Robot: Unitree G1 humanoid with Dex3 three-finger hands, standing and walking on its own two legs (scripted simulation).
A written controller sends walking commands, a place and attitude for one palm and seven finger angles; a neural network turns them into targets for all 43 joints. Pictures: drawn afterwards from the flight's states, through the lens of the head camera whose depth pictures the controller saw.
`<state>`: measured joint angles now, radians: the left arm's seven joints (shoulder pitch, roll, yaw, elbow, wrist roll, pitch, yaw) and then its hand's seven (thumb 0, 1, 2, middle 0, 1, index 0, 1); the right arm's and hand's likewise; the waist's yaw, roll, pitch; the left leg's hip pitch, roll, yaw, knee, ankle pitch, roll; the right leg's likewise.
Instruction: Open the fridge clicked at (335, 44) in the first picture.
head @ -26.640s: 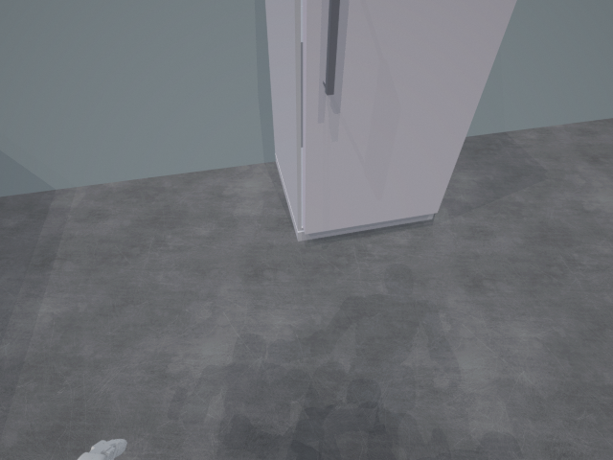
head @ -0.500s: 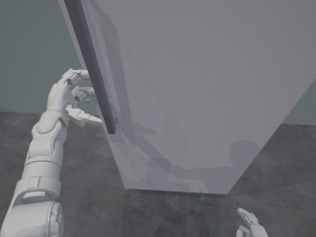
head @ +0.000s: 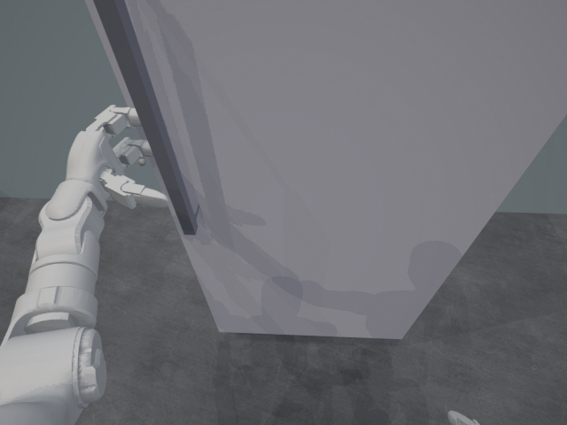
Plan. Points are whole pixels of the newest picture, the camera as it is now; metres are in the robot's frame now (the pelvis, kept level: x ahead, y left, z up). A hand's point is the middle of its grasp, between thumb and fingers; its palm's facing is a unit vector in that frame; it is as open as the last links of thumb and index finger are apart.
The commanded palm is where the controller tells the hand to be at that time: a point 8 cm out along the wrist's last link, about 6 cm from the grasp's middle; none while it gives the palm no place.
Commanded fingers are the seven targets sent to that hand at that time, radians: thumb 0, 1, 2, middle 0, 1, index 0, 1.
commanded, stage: slide the fingers in behind the handle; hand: left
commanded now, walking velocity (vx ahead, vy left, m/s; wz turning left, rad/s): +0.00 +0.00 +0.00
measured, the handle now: (163, 129) +0.46 +0.18 +0.18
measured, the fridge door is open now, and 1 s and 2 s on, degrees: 0 0 0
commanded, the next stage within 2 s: grip the handle and tug to test in 1.66 s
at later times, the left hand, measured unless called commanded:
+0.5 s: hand (151, 173) +0.41 +0.19 +0.15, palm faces -0.03 -1.00 -0.01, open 14.0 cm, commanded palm +0.38 +0.24 +0.15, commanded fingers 0.00 -0.50 0.30 -0.30 -1.20 -0.30 -1.20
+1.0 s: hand (168, 175) +0.41 +0.17 +0.15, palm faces -0.04 -1.00 +0.01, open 14.0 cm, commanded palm +0.38 +0.22 +0.15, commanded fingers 0.00 -0.50 0.30 -0.30 -1.20 -0.30 -1.20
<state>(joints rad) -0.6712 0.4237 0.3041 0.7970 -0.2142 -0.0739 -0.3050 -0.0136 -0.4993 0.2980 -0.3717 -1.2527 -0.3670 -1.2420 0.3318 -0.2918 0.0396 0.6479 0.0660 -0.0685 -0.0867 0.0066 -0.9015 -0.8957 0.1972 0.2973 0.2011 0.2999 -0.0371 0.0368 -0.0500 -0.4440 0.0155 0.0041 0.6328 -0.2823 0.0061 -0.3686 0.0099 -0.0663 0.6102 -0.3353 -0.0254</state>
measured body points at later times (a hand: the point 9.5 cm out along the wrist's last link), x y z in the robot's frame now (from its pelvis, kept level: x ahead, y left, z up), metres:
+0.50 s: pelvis +0.01 +0.01 +0.00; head +0.02 +0.00 +0.45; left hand +0.40 +0.25 +0.15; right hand +0.14 -0.24 -0.10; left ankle +0.02 +0.12 -0.73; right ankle -0.02 -0.10 -0.73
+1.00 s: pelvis +0.01 +0.01 +0.01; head +0.02 +0.00 +0.45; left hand +0.40 +0.22 +0.15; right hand +0.15 -0.24 -0.10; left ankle +0.02 +0.12 -0.73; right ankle -0.02 -0.10 -0.73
